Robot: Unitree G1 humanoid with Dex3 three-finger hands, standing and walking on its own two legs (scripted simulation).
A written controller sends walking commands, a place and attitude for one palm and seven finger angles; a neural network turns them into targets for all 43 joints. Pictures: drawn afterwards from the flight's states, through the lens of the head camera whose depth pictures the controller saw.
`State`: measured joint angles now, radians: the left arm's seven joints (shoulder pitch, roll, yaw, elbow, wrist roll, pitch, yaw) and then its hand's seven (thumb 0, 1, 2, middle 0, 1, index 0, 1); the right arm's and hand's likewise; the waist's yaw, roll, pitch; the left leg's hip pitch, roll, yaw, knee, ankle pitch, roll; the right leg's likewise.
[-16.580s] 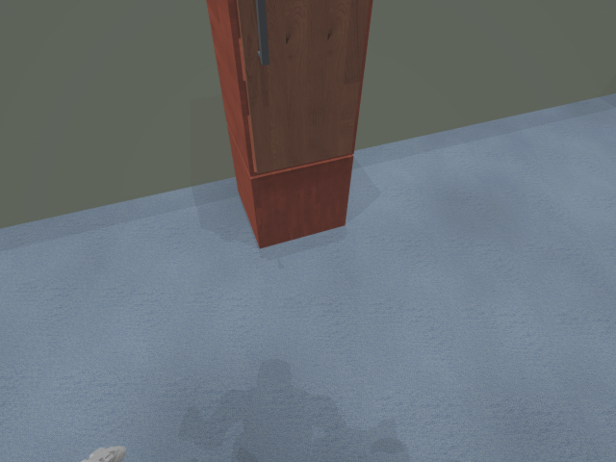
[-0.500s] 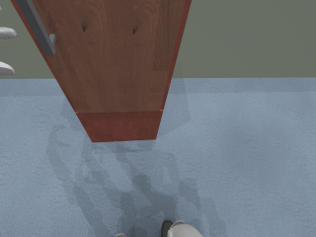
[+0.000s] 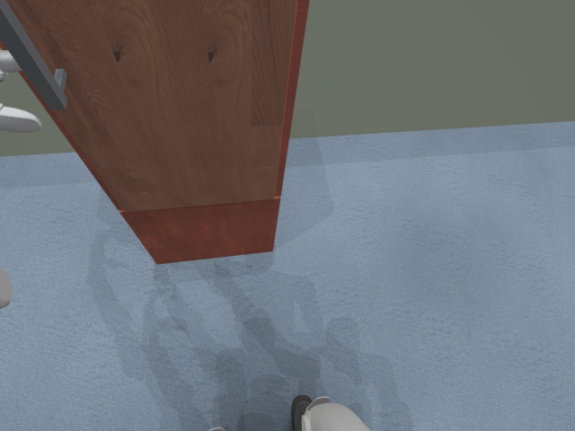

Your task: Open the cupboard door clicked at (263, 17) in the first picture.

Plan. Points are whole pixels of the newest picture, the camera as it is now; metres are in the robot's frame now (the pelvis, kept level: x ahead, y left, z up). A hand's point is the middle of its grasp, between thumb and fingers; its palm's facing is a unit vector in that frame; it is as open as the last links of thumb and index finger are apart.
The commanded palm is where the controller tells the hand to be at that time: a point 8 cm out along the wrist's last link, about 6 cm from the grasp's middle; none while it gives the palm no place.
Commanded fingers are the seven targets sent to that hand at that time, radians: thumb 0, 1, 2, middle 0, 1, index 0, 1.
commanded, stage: slide the fingers in behind the handle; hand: left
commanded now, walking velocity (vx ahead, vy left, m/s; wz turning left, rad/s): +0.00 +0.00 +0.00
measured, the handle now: (28, 40) +0.58 +0.25 +0.15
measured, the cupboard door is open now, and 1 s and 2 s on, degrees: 0 0 0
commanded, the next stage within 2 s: close the thumb around the handle in 0.96 s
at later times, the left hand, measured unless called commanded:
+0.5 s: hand (41, 74) +0.53 +0.23 +0.15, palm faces +0.02 -1.00 -0.01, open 14.0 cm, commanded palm +0.50 +0.27 +0.15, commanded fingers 0.00 -0.50 0.30 -0.30 -1.20 -0.30 -1.20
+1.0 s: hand (45, 75) +0.52 +0.23 +0.15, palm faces +0.02 -1.00 -0.01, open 14.0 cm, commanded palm +0.50 +0.27 +0.15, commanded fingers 0.00 -0.50 0.30 -0.30 -1.20 -0.30 -1.20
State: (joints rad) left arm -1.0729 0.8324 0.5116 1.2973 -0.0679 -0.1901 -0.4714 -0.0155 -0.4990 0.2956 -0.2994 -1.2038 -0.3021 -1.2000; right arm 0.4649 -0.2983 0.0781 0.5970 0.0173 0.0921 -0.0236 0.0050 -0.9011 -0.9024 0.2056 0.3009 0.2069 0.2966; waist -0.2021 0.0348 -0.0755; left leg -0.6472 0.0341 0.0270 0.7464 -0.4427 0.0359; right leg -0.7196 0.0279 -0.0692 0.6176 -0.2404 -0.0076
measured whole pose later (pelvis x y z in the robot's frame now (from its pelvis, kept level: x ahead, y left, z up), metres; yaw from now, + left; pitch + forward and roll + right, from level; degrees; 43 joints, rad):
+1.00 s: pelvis +0.00 +0.00 +0.00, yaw +1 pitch +18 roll -3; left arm -1.04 0.65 0.43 1.24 -0.09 -0.22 -0.34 -0.02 -0.50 0.30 -0.29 -1.20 -0.29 -1.20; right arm 0.45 -0.30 0.04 0.63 0.00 0.06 -0.01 0.01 -0.90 -0.90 0.20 0.30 0.21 0.30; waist -0.18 0.04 -0.09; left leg -0.59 0.02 0.02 0.71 -0.43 0.03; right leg -0.67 0.02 -0.07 0.60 -0.25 -0.01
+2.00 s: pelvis +0.01 +0.00 +0.00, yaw +0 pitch +18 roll -3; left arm -0.98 0.64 0.46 1.19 -0.09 -0.22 -0.35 0.00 0.76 0.80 -0.35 -1.34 -0.35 -1.34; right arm 0.45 -0.30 0.04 0.61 0.01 0.06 -0.01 0.01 -0.90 -0.90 0.20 0.30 0.21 0.30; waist -0.17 0.05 -0.10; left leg -0.57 0.03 0.04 0.70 -0.44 0.04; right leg -0.66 0.03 -0.05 0.60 -0.24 0.00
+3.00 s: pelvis -0.01 -0.01 +0.01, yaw -1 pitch +13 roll -1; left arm -0.83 0.53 0.46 1.08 -0.15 -0.22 -0.30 0.02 0.74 0.78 -0.34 -1.32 -0.34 -1.34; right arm 0.45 -0.30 0.04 0.65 0.02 0.01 -0.04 0.01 -0.90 -0.90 0.20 0.30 0.21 0.30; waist -0.13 0.04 -0.09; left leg -0.50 0.02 0.05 0.67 -0.40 0.02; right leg -0.60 0.03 -0.04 0.59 -0.22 -0.02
